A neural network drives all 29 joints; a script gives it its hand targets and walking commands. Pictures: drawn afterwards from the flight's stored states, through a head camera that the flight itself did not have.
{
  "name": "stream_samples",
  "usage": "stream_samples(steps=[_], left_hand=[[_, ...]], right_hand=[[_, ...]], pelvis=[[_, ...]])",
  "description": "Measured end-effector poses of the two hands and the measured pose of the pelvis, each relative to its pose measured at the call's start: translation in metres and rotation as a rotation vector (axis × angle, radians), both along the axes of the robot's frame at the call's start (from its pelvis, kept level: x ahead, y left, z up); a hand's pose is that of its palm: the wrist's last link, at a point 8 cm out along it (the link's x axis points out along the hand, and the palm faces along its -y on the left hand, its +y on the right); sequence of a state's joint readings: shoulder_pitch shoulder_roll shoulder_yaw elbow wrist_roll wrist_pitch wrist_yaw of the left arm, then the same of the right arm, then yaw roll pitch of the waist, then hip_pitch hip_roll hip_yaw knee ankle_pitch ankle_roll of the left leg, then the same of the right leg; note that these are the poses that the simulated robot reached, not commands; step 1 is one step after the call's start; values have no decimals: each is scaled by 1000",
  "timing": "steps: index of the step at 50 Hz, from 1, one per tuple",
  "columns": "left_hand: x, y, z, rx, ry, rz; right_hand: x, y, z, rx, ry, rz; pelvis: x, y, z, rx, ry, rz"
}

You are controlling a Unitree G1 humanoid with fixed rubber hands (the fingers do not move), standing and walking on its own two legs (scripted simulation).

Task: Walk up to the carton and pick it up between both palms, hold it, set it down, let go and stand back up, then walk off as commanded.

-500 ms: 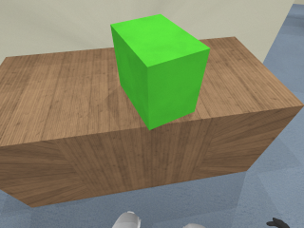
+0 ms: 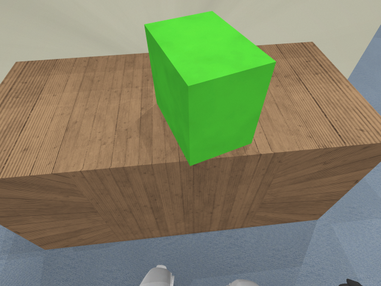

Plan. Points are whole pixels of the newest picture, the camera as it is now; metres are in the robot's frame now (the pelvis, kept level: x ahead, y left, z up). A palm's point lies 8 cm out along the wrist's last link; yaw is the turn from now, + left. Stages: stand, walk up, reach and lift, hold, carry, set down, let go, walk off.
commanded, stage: walk up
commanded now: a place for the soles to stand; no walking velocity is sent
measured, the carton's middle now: (201, 87) +0.62 +0.00 +0.06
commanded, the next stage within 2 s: none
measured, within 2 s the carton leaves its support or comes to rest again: neither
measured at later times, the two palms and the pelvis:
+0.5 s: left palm out of the picture +0.08 +0.31 -0.09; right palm out of the picture +0.12 -0.33 -0.07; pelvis +0.00 -0.01 +0.00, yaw +2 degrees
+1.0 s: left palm out of the picture +0.07 +0.31 -0.09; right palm out of the picture +0.12 -0.33 -0.07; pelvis +0.00 -0.02 +0.00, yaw +4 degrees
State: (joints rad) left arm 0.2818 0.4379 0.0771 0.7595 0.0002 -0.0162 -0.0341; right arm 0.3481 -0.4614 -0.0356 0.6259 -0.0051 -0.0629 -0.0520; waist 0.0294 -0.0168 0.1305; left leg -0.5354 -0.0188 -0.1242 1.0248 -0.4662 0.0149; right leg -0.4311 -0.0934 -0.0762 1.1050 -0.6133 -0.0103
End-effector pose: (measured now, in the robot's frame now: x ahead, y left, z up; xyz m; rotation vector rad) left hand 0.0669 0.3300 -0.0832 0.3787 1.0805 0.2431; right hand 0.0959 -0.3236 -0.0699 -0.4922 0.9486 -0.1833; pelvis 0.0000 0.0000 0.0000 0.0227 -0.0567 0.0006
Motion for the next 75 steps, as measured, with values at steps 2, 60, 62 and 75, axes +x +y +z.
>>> stream_samples(steps=[2, 60, 62, 75], left_hand=[[2, 0, -4, -9, 2, 6], [8, -2, -7, -8, -15, 78], [17, -4, -5, -3, -32, 73], [23, -1, -7, -4, -54, 74]], right_hand=[[5, 3, 1, -3, -7, 12], [47, 4, 2, -1, -9, 75], [47, 2, 0, 3, -7, 75], [62, 10, 0, 6, -49, 89]], pelvis=[[2, 2, -1, 2, -5, 3], [18, -5, -1, -20, 10, 69], [19, -8, -1, -16, 12, 69], [20, -5, -4, -23, -1, 79]])
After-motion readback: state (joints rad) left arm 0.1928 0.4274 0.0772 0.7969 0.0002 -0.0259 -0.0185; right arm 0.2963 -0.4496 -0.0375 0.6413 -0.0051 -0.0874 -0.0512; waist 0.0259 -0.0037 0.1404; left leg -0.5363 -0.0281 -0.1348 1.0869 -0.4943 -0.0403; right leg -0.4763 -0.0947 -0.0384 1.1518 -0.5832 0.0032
